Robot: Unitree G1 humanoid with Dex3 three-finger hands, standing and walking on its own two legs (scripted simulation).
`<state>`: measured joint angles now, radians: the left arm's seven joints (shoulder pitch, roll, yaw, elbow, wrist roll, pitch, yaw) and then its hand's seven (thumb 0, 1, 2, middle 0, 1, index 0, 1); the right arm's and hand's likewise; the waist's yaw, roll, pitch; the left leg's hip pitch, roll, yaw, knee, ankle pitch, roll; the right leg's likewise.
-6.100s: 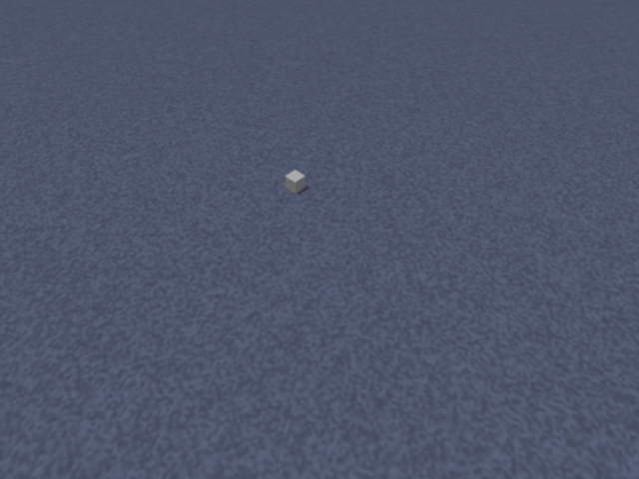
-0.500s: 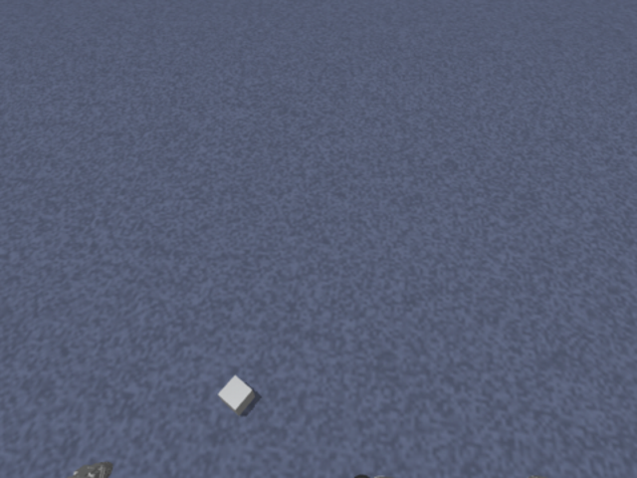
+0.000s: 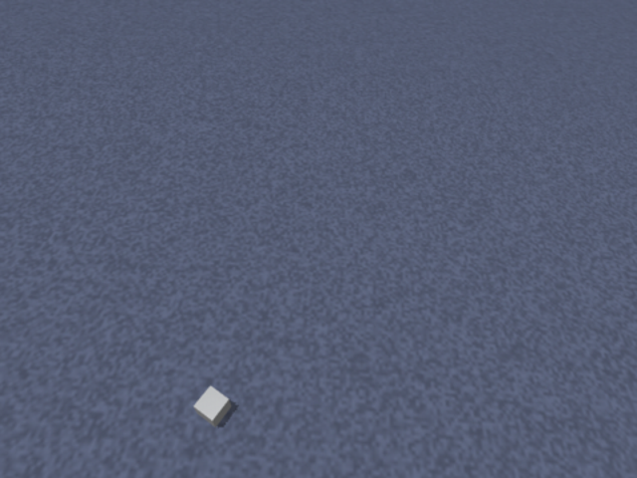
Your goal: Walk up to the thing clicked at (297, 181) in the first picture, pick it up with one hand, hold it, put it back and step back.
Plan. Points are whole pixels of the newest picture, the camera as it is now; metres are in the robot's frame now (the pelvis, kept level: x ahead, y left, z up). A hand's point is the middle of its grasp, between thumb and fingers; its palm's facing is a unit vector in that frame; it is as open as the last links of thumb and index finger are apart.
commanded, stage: walk up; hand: left
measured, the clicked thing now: (212, 406) +0.44 +0.23 -0.74
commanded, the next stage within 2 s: none
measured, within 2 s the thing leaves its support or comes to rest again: neither
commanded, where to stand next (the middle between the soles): +0.08 -0.01 m, yaw +2 degrees
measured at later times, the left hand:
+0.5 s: hand out of the picture +0.18 +0.24 -0.16, palm faces +0.01 -0.92 -0.39, open 7.4 cm
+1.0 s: hand out of the picture +0.06 +0.23 -0.15, palm faces +0.00 -0.93 -0.36, open 7.4 cm
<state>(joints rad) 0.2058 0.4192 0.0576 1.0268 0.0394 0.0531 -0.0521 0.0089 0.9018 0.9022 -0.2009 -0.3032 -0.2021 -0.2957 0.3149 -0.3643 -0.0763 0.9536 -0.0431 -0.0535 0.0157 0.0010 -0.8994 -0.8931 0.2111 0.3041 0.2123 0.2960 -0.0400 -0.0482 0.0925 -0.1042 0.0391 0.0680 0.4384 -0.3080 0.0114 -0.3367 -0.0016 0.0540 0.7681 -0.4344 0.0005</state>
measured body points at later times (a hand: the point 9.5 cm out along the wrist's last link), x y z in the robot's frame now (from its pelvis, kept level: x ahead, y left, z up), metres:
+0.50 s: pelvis +0.04 -0.02 -0.02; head +0.09 -0.03 +0.42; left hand +0.18 +0.28 -0.13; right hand +0.12 -0.34 -0.15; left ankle +0.06 +0.10 -0.74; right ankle +0.06 -0.14 -0.74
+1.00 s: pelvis +0.01 -0.02 -0.01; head +0.02 -0.03 +0.44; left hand +0.06 +0.28 -0.13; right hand +0.11 -0.31 -0.14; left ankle +0.06 +0.10 -0.74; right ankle -0.01 -0.13 -0.74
